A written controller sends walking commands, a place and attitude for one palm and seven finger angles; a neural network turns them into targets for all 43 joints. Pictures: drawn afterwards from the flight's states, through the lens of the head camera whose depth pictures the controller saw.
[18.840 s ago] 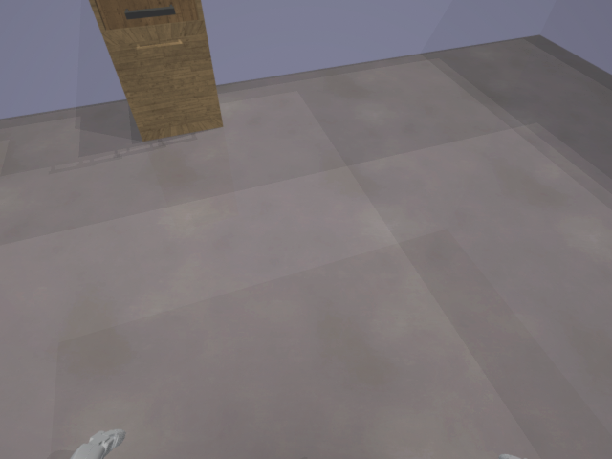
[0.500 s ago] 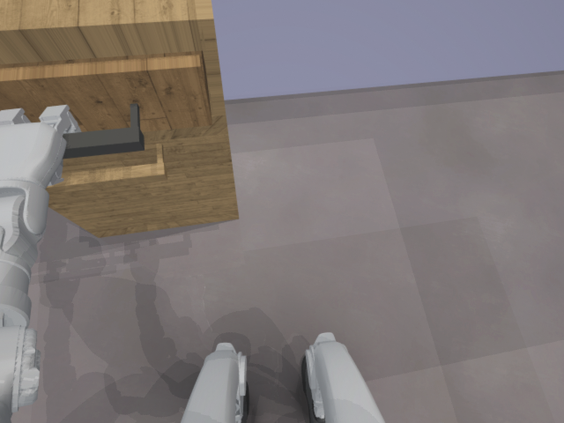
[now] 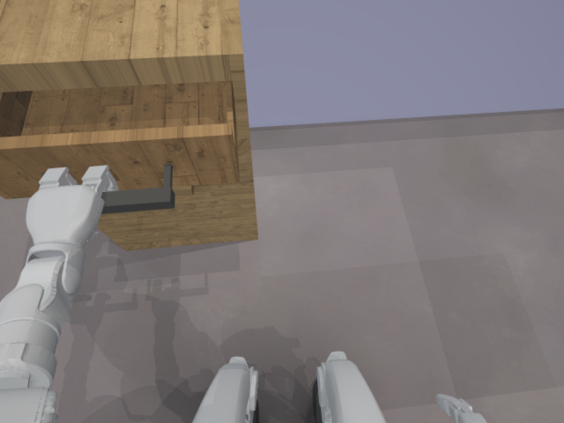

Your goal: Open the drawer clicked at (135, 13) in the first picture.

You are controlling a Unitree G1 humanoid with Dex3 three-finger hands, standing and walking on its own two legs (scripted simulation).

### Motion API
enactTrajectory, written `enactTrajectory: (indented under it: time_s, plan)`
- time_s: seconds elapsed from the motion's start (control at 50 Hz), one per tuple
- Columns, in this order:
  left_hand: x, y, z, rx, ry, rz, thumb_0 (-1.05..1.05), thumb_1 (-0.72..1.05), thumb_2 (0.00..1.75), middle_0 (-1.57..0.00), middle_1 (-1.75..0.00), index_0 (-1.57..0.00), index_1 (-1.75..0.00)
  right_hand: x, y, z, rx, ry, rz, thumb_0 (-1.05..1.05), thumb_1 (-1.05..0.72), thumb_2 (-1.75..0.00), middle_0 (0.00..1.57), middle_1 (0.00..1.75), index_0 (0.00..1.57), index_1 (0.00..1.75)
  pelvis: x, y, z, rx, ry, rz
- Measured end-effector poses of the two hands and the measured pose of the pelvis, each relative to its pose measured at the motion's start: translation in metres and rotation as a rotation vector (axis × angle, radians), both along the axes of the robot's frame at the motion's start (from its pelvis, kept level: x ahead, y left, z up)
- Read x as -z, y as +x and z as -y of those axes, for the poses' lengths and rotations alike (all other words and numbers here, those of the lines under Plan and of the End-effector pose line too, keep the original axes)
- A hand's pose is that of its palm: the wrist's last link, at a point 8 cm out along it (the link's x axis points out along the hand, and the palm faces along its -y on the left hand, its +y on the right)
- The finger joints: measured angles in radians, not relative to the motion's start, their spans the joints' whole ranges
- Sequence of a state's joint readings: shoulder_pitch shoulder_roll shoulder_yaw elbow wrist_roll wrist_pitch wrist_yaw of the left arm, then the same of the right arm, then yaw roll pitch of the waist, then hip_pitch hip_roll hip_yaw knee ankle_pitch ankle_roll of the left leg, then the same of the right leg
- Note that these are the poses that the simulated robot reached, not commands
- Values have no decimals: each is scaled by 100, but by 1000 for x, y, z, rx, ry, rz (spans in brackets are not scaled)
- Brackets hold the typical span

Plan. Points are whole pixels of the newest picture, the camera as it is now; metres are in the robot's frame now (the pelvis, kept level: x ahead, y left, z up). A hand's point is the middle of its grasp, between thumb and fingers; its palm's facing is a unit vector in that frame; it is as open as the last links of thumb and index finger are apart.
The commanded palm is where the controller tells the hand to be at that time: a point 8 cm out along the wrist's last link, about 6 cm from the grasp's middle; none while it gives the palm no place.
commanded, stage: pull the drawer open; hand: left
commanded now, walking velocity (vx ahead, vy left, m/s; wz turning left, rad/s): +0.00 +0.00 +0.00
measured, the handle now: (106, 189) +0.43 +0.29 -0.02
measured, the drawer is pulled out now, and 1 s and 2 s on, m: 0.10 0.21 0.30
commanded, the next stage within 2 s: open the thumb to release the handle in 1.92 s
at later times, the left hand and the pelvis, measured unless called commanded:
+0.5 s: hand (83, 258) +0.33 +0.30 -0.05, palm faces -0.08 -0.04 -1.00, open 5.6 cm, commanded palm +0.31 +0.29 +0.00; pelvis +0.00 -0.01 +0.00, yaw +0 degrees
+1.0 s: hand (77, 302) +0.27 +0.29 -0.05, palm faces -0.08 -0.04 -1.00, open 5.6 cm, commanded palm +0.25 +0.29 +0.00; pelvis +0.01 -0.01 +0.01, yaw +0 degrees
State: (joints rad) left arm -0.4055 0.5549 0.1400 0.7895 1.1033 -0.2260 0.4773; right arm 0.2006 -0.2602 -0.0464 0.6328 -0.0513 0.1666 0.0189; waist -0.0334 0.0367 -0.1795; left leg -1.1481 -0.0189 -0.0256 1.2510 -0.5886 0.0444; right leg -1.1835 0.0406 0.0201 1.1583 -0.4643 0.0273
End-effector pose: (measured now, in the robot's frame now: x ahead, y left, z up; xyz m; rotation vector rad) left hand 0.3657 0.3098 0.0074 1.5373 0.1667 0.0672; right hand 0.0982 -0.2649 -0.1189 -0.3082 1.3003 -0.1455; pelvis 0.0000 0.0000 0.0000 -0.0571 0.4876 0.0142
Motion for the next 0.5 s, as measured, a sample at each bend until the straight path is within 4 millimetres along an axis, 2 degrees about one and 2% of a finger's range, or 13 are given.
enactTrajectory:
  time_s: [0.32,0.5]
  plan:
    - [0,-26,5,-23,3,-18,1,71,83,-34,-135,-41,-135,-1,1,7,0,4,36,0,-90,-89,20,29,20,30,-2,-3,10,2,13,18]
    - [-1,-50,8,-24,-6,-17,1,71,82,-33,-135,-41,-135,-4,10,9,5,7,67,0,-90,-89,20,29,20,30,-5,1,10,11,18,29]
